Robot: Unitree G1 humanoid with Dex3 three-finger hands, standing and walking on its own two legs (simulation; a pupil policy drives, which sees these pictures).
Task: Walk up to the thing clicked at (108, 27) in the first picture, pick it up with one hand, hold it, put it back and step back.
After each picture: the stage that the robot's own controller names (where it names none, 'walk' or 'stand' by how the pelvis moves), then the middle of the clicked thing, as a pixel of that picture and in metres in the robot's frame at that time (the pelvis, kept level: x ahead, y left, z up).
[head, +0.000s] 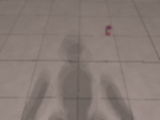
stand; (108, 30) +1.69 -0.31 -0.72
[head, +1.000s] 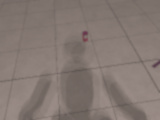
walk; (85, 36) +1.59 +0.10 -0.70
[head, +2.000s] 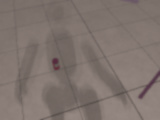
walk; (55, 64) +1.05 +0.34 -0.72
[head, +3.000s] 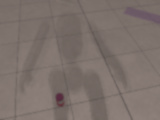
walk; (60, 99) +0.65 +0.23 -0.70
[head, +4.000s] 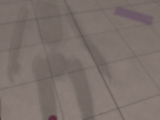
stand; out of the picture +0.43 +0.18 -0.70
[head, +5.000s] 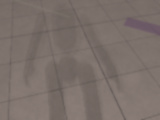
stand; out of the picture +0.39 +0.18 -0.71
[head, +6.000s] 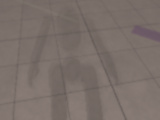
stand; out of the picture +0.38 +0.15 -0.72
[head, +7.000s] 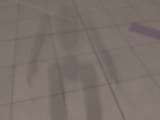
stand; out of the picture +0.37 +0.16 -0.73
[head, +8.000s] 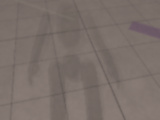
stand; out of the picture +0.36 +0.17 -0.73
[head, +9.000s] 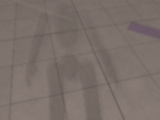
stand; out of the picture +0.35 +0.17 -0.73
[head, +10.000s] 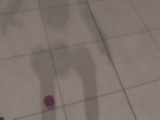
go down; (49, 102) +0.40 +0.16 -0.58
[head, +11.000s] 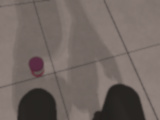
go down; (37, 67) +0.46 +0.17 -0.33
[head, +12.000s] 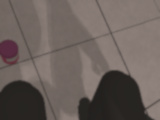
close in; (9, 53) +0.46 +0.19 -0.27
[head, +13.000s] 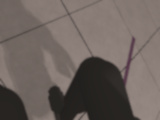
close; out of the picture +0.45 +0.23 -0.23
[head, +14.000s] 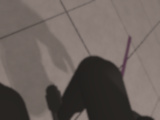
close; out of the picture +0.45 +0.23 -0.23
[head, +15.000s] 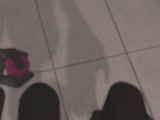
lift; (18, 70) +0.36 +0.22 -0.10
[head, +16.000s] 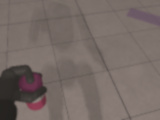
hold; (33, 92) +0.32 +0.17 +0.03
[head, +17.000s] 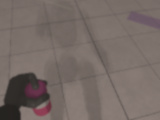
hold; (39, 98) +0.31 +0.16 -0.01
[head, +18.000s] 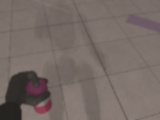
hold; (39, 96) +0.32 +0.16 -0.01
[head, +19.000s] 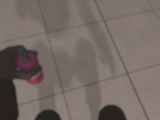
crouch; (31, 69) +0.41 +0.17 -0.08
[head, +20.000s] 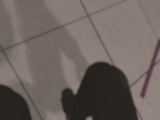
lower; out of the picture +0.45 +0.24 -0.21
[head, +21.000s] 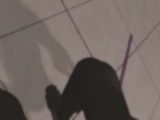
lower; out of the picture +0.45 +0.25 -0.24
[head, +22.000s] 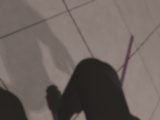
lower; out of the picture +0.45 +0.25 -0.24
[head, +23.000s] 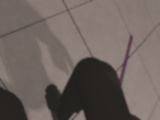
lower; out of the picture +0.45 +0.25 -0.24
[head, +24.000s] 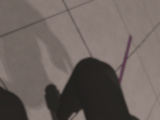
loosen; out of the picture +0.46 +0.24 -0.25
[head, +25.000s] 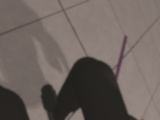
withdraw; out of the picture +0.45 +0.22 -0.25
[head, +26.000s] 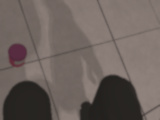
stand; (17, 56) +0.45 +0.19 -0.28
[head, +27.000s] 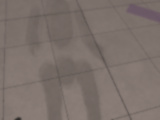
stand; out of the picture +0.38 +0.15 -0.64
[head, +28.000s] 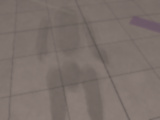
stand; out of the picture +0.39 +0.16 -0.67
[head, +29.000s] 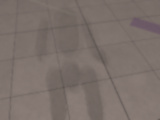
stand; out of the picture +0.38 +0.15 -0.67
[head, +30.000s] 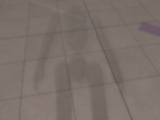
walk; out of the picture +0.39 +0.15 -0.72
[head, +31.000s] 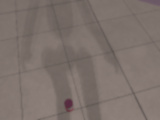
walk; (69, 105) +0.49 +0.13 -0.70
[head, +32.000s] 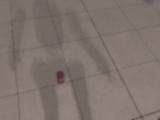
walk; (60, 77) +0.75 +0.16 -0.70
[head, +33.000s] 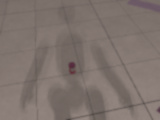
stand; (72, 68) +1.03 +0.18 -0.71
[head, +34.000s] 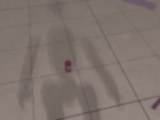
stand; (68, 66) +1.03 +0.17 -0.72
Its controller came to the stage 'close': yes
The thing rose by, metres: 0.71
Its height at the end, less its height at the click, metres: +0.00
